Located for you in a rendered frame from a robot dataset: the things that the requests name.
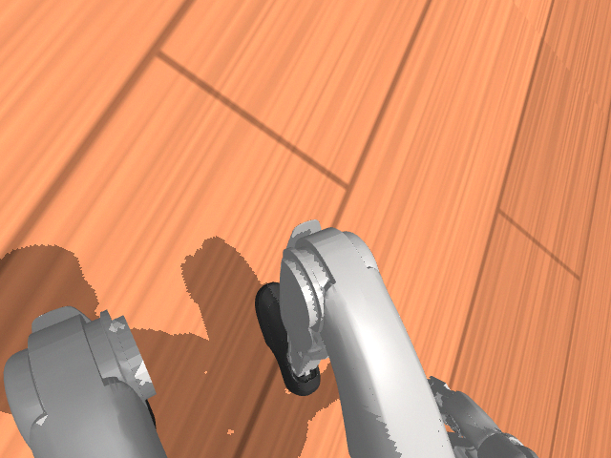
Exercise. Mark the right robot hand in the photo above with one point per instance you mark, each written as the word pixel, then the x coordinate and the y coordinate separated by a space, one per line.
pixel 465 417

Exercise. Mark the right robot foot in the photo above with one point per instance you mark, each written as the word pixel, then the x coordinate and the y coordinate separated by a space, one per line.
pixel 267 305

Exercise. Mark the right robot arm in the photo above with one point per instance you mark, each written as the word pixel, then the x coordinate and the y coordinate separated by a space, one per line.
pixel 504 445

